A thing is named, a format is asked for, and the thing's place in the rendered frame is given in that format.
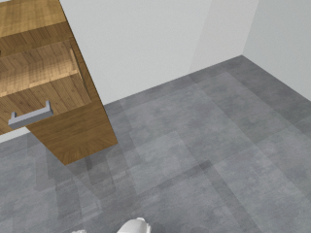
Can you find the handle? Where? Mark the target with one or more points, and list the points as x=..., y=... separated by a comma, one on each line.
x=19, y=121

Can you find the drawer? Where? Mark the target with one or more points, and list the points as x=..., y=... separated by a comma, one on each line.
x=30, y=78

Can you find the cabinet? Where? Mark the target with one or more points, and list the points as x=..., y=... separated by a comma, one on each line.
x=75, y=134

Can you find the left robot thigh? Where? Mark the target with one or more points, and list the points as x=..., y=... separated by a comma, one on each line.
x=135, y=226

